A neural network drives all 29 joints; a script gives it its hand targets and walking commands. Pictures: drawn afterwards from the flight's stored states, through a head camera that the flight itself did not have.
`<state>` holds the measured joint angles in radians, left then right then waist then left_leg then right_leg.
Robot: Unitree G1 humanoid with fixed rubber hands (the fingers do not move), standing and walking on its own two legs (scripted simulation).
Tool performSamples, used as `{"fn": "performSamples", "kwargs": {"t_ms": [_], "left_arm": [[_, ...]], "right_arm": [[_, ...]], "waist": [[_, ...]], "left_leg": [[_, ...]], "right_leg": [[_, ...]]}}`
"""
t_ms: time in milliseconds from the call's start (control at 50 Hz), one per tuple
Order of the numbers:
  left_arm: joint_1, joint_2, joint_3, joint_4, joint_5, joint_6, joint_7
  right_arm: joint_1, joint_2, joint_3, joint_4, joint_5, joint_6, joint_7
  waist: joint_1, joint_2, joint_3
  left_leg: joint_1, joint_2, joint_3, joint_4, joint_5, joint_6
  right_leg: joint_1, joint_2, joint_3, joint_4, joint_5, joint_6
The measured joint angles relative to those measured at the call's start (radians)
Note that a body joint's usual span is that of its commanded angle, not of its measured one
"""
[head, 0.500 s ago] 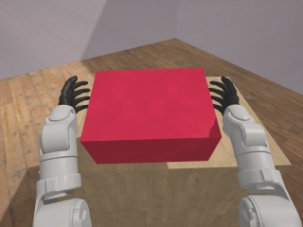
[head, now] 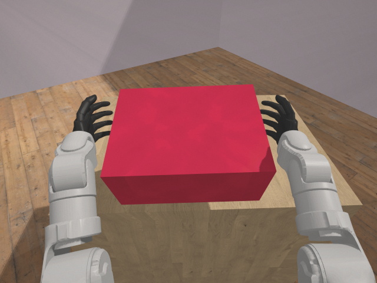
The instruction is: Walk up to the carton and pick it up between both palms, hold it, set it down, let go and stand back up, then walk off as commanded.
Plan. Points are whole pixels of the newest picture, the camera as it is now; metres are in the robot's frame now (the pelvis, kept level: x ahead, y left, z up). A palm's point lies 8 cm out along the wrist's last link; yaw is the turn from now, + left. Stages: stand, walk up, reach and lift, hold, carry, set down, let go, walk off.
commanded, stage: hold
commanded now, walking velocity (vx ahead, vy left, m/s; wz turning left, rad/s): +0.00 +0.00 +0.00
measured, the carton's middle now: (188, 143) +0.41 +0.02 +0.13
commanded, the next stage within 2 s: set down in 0.76 s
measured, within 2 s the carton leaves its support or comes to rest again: neither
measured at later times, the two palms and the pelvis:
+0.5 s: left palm (85, 135) +0.36 +0.22 +0.19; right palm (285, 134) +0.37 -0.18 +0.19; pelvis +0.00 +0.00 +0.00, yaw +0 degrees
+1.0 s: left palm (80, 132) +0.35 +0.22 +0.21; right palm (291, 127) +0.36 -0.18 +0.21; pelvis +0.00 +0.00 +0.00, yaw +0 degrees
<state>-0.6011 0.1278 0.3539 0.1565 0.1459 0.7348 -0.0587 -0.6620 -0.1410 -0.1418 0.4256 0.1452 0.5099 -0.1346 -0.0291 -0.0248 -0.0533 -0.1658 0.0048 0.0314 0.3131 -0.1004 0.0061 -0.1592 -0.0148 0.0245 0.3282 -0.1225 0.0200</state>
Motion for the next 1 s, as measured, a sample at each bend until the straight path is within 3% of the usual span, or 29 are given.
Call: {"fn": "performSamples", "kwargs": {"t_ms": [780, 900, 1000], "left_arm": [[0.000, 0.000, 0.000, -0.013, 0.001, 0.002, 0.004], [0.000, -0.003, 0.000, -0.032, 0.008, 0.030, 0.001], [-0.003, -0.009, 0.007, 0.020, 0.025, -0.014, -0.028]], "right_arm": [[0.000, 0.000, 0.000, -0.004, 0.012, 0.000, -0.001], [0.000, 0.000, 0.000, -0.011, 0.043, 0.013, -0.026], [0.000, 0.000, 0.000, -0.011, -0.027, 0.006, -0.007]], "waist": [[0.000, 0.000, -0.017], [0.000, -0.004, -0.025], [0.000, -0.006, -0.046]], "left_leg": [[0.000, 0.000, 0.000, 0.000, 0.000, 0.000], [0.009, 0.000, 0.000, 0.000, 0.001, 0.000], [0.009, -0.002, 0.000, 0.000, 0.001, 0.000]], "right_leg": [[0.000, 0.000, 0.000, 0.000, 0.000, 0.000], [0.009, 0.000, 0.000, 0.000, 0.002, 0.000], [0.010, -0.002, 0.000, 0.000, 0.001, 0.000]]}}
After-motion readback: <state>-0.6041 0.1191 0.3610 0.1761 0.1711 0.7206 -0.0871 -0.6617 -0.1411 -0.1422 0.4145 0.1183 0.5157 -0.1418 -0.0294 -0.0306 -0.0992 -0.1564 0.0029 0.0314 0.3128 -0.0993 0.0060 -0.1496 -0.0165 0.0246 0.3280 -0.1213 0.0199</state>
